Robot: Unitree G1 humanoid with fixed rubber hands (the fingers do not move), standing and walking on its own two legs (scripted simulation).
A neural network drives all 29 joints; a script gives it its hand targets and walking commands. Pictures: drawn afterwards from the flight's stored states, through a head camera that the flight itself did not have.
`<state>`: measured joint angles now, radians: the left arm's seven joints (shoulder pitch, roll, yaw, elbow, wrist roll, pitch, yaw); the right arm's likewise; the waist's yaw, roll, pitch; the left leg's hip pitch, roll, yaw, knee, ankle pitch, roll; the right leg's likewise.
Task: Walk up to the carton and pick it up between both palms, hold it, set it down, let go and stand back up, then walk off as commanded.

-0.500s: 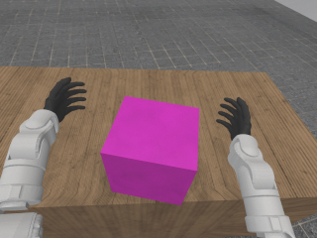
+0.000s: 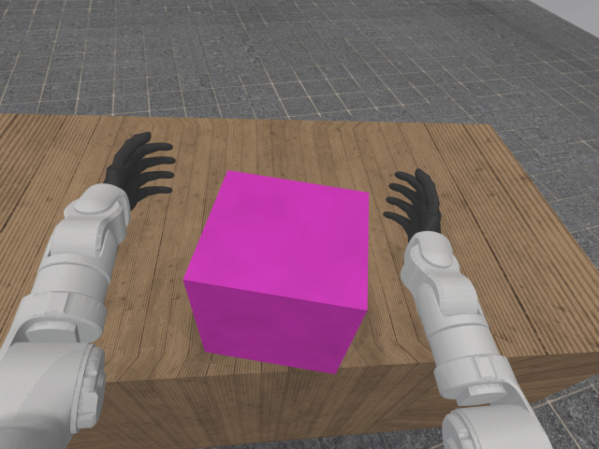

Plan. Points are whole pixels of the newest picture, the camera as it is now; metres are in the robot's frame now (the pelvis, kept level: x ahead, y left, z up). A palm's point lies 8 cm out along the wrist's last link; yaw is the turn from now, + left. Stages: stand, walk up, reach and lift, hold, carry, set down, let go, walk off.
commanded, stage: reach and lift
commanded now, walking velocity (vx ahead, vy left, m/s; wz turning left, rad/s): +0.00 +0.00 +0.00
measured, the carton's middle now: (283, 275) +0.37 -0.04 -0.02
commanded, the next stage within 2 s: none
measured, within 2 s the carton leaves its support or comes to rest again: neither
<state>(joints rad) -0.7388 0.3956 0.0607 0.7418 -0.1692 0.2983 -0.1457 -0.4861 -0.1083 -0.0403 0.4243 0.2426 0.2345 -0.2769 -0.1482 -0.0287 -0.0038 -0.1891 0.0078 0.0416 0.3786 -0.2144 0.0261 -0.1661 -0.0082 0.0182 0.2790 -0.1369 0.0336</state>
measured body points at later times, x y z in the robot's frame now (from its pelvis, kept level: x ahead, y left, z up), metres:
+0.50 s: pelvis +0.00 +0.00 -0.02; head +0.04 +0.02 +0.43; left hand +0.44 +0.14 +0.03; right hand +0.35 -0.21 +0.01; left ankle -0.01 +0.10 -0.75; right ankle +0.00 -0.14 -0.75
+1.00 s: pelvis -0.03 +0.01 -0.03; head +0.03 +0.04 +0.42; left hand +0.44 +0.11 +0.03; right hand +0.35 -0.19 +0.01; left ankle -0.01 +0.10 -0.75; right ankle +0.00 -0.14 -0.75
